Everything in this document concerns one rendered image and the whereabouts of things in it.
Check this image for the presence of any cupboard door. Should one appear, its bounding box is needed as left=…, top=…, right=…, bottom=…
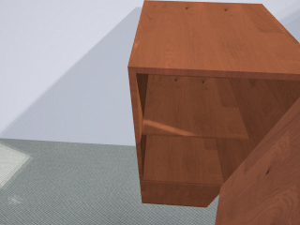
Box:
left=215, top=98, right=300, bottom=225

